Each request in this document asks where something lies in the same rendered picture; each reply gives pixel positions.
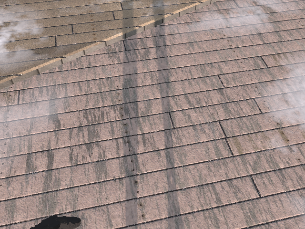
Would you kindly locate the left robot hand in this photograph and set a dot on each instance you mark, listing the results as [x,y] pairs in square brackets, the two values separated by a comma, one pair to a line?
[55,222]

